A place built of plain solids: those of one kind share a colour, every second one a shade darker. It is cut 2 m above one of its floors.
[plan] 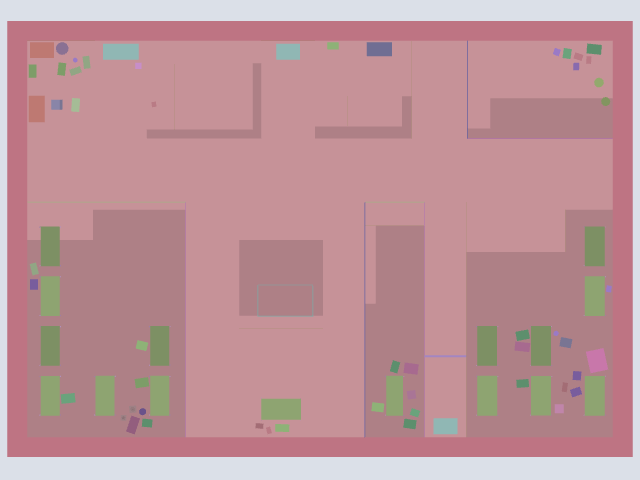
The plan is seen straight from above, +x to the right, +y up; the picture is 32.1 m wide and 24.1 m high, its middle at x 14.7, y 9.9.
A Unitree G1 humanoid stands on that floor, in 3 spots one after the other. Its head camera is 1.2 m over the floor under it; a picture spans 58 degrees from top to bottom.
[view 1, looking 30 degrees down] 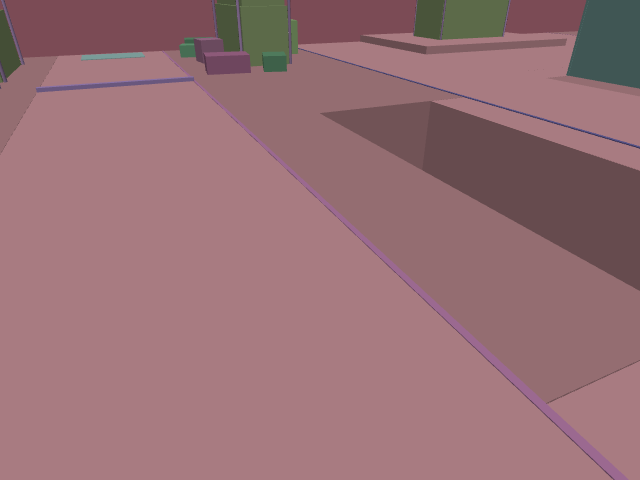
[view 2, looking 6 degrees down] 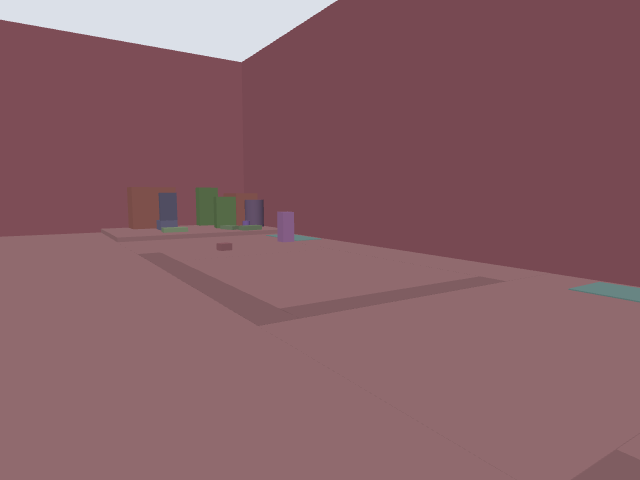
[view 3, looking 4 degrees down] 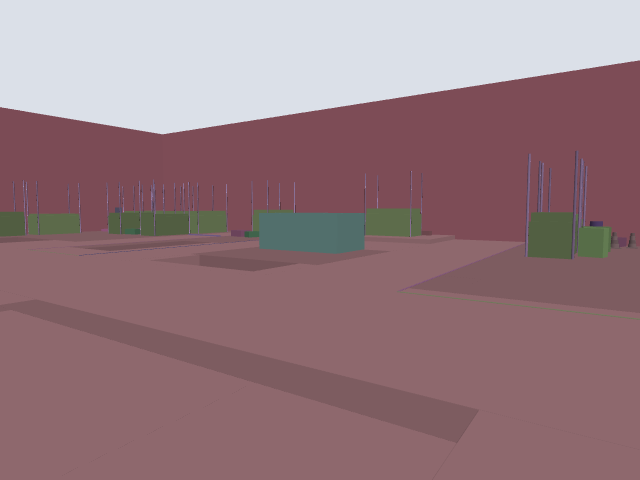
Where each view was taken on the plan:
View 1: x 21.02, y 11.21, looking -114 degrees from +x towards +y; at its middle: floor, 2.40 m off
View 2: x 15.31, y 13.37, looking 147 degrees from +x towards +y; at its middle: floor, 11.48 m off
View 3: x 5.38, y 17.63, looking -56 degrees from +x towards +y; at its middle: rail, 12.06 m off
